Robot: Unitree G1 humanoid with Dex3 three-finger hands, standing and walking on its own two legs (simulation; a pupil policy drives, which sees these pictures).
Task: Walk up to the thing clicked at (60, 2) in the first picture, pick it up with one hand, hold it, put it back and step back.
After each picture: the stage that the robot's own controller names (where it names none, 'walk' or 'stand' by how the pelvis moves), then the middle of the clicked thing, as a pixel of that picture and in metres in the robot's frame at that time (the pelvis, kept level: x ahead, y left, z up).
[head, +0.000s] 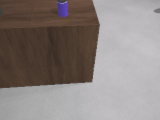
stand; (62, 6) +1.00 +0.17 -0.05
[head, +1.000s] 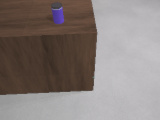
walk; (57, 13) +0.90 +0.22 -0.04
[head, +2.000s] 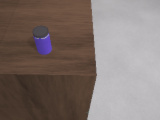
walk; (42, 40) +0.55 +0.22 -0.02
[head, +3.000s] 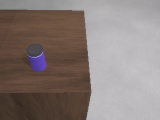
stand; (37, 58) +0.51 +0.22 -0.05
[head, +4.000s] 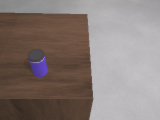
stand; (38, 63) +0.48 +0.22 -0.05
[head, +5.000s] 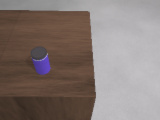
stand; (41, 61) +0.48 +0.21 -0.05
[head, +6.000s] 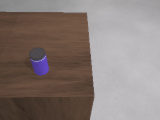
stand; (39, 61) +0.49 +0.22 -0.05
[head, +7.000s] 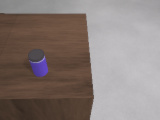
stand; (38, 63) +0.48 +0.22 -0.05
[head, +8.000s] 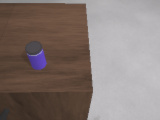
rise first; (36, 56) +0.49 +0.23 -0.05
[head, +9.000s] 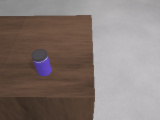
go down; (42, 63) +0.48 +0.24 -0.05
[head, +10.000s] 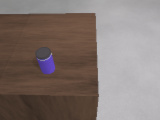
go down; (45, 61) +0.49 +0.23 -0.05
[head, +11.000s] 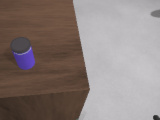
go down; (23, 54) +0.47 +0.22 -0.02
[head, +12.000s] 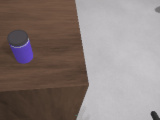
close in; (21, 47) +0.48 +0.22 +0.00
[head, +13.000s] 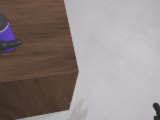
close; (1, 33) +0.50 +0.24 +0.03
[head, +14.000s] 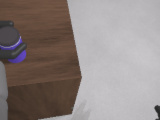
lift; (12, 45) +0.45 +0.22 +0.02
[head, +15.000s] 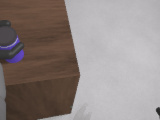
lift; (9, 45) +0.46 +0.22 +0.03
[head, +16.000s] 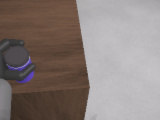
lift; (20, 65) +0.37 +0.21 +0.07
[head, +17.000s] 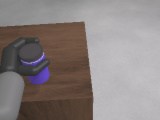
hold; (35, 64) +0.34 +0.17 +0.15
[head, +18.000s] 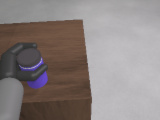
hold; (33, 69) +0.33 +0.17 +0.12
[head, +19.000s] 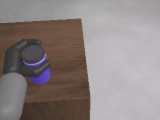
crouch; (36, 65) +0.35 +0.16 +0.12
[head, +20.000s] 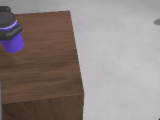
crouch; (9, 33) +0.46 +0.23 +0.15
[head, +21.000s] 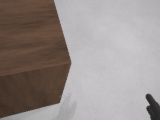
lower; out of the picture +0.52 +0.26 +0.05
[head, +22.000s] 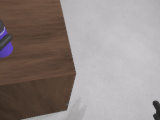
lower; out of the picture +0.48 +0.24 +0.03
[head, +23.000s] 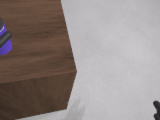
lower; out of the picture +0.48 +0.24 +0.03
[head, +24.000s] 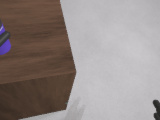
lower; out of the picture +0.48 +0.24 +0.03
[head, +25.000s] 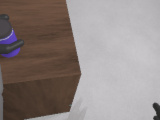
open; (5, 39) +0.47 +0.23 +0.03
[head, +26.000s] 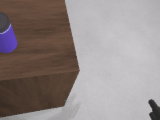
sink last; (1, 33) +0.48 +0.22 +0.03
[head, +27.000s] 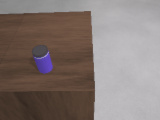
sink last; (42, 59) +0.49 +0.23 -0.01
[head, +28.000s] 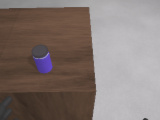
stand; (42, 59) +0.48 +0.22 -0.03
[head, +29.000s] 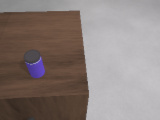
stand; (34, 64) +0.47 +0.23 -0.05
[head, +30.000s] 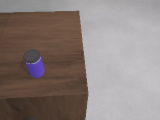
stand; (34, 64) +0.47 +0.24 -0.05
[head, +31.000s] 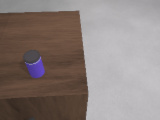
stand; (34, 64) +0.47 +0.24 -0.05
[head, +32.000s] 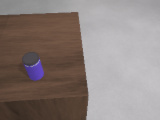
stand; (33, 66) +0.46 +0.23 -0.05
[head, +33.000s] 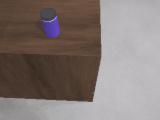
walk; (50, 23) +0.60 +0.19 -0.03
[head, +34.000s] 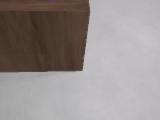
walk; out of the picture +0.92 +0.23 -0.03
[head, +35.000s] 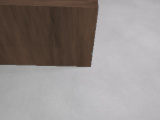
walk; out of the picture +1.14 +0.18 -0.03
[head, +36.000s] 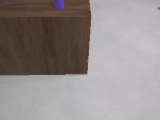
stand; out of the picture +1.07 +0.21 -0.05
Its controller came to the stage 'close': yes
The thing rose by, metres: 0.21
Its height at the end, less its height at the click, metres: +0.00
